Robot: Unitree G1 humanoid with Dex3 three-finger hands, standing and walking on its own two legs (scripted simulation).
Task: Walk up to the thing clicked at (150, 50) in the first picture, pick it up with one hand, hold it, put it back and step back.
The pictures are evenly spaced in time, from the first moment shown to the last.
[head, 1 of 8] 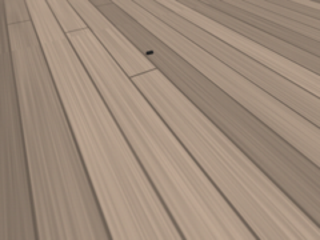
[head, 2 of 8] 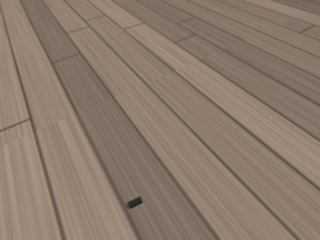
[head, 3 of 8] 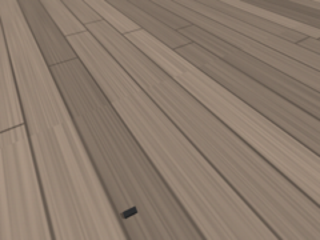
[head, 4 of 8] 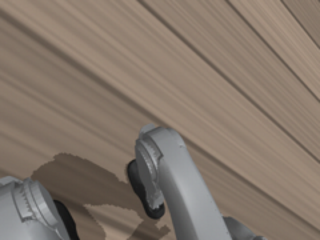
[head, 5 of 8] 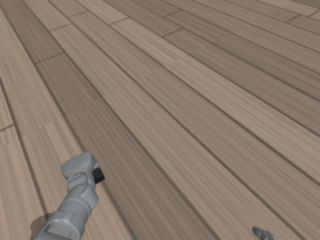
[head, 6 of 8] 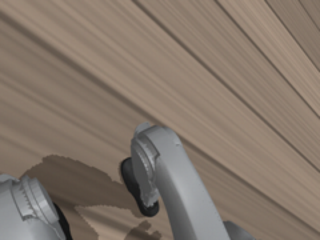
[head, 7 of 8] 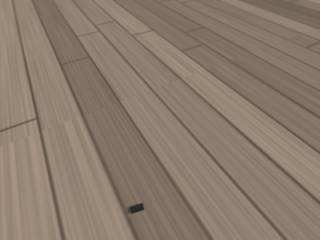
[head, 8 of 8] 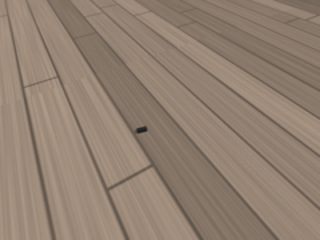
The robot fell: no
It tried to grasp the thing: yes
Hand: left
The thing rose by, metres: 0.68
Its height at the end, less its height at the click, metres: +0.00
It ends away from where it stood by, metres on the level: 0.00
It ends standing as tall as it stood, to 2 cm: yes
